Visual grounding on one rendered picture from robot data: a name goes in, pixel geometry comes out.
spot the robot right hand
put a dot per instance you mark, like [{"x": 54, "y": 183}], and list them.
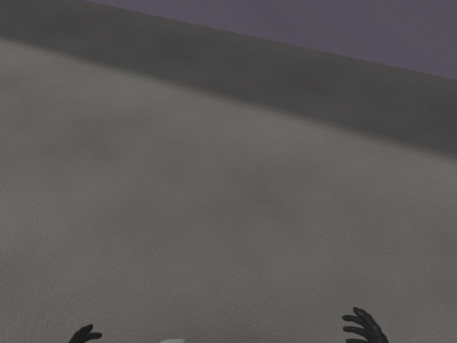
[{"x": 372, "y": 332}]

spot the robot left hand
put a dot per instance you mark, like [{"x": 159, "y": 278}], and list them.
[{"x": 83, "y": 335}]

